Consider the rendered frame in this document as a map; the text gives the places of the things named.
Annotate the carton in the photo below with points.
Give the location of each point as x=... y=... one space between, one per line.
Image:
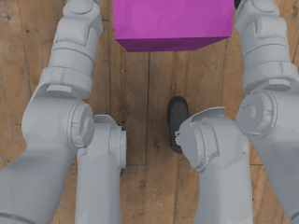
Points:
x=171 y=25

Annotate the robot left forearm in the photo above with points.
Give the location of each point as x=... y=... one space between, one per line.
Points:
x=72 y=56

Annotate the left robot thigh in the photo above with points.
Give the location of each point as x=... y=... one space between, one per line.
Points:
x=99 y=177

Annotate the robot right shin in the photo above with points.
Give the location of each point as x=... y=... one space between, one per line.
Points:
x=185 y=127

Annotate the left robot upper arm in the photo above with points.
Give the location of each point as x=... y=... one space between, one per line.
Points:
x=32 y=186

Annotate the right robot upper arm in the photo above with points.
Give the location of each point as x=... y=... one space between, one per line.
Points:
x=270 y=119

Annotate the robot right forearm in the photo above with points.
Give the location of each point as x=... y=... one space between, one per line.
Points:
x=265 y=48

